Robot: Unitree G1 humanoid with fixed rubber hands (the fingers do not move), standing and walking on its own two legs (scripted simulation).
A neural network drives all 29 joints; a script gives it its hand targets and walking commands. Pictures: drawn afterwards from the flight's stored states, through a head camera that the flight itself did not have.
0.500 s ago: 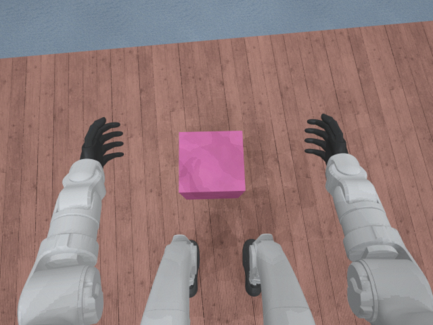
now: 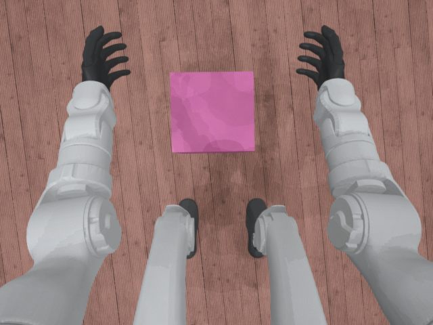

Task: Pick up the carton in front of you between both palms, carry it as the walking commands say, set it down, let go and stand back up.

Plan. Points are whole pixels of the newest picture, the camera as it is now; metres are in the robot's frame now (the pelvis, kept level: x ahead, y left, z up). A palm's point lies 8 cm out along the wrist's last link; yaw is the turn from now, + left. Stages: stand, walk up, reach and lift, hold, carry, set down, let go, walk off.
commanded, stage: reach and lift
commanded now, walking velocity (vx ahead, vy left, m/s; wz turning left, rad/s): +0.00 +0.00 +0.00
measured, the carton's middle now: (212, 119) +0.48 +0.03 -0.48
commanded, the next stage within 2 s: none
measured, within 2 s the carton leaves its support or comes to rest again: leaves its support in 1.52 s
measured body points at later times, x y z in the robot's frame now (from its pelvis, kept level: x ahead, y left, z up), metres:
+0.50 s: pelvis -0.05 -0.01 -0.20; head +0.31 +0.01 +0.08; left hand +0.48 +0.22 -0.36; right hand +0.50 -0.16 -0.36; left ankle +0.07 +0.11 -0.57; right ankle +0.08 -0.13 -0.57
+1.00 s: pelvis -0.04 +0.00 -0.23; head +0.32 +0.02 +0.02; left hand +0.50 +0.21 -0.41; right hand +0.51 -0.15 -0.41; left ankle +0.07 +0.11 -0.57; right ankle +0.08 -0.13 -0.57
